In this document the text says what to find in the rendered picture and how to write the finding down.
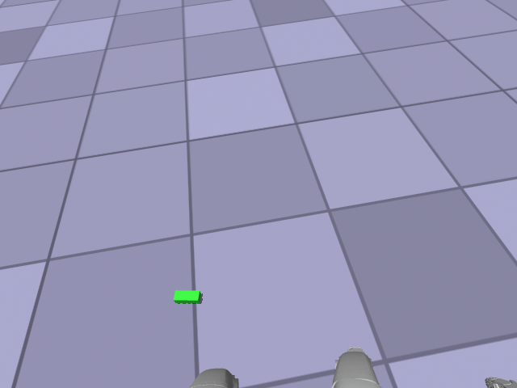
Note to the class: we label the small box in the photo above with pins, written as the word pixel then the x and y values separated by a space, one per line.
pixel 187 296

